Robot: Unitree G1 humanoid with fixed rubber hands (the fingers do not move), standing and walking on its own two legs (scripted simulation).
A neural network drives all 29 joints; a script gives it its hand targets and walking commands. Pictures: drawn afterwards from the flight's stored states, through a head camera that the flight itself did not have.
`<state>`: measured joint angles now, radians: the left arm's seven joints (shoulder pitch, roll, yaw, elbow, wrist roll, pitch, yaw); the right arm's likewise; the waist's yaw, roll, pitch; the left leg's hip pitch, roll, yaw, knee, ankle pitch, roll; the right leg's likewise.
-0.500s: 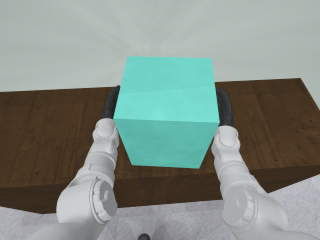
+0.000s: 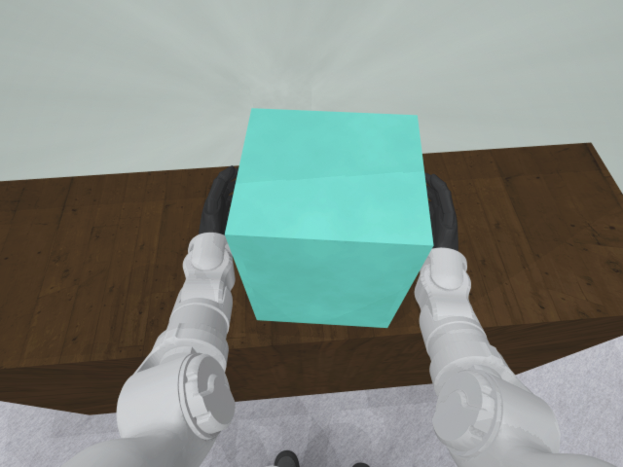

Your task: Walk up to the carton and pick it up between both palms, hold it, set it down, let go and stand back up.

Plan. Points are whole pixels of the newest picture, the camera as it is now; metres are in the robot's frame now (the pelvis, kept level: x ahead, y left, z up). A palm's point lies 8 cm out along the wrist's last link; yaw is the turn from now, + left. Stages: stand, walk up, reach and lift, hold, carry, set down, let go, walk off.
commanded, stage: set down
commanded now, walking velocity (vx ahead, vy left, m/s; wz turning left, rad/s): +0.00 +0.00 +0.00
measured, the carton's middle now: (327, 230) +0.42 +0.03 -0.01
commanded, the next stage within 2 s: none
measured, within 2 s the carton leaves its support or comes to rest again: neither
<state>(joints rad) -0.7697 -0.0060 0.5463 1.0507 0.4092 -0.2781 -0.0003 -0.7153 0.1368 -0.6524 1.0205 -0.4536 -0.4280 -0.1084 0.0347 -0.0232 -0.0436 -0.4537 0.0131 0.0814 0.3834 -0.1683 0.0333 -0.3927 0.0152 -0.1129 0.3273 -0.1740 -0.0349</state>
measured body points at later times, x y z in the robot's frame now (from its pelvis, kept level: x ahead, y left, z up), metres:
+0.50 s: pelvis +0.00 +0.00 +0.00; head +0.10 +0.02 +0.44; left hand +0.42 +0.18 +0.01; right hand +0.41 -0.13 +0.02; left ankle +0.00 +0.10 -0.74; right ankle -0.02 -0.10 -0.74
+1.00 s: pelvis -0.01 +0.01 -0.02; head +0.09 +0.02 +0.42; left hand +0.44 +0.19 +0.00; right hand +0.43 -0.13 +0.00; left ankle +0.00 +0.10 -0.74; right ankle -0.02 -0.10 -0.74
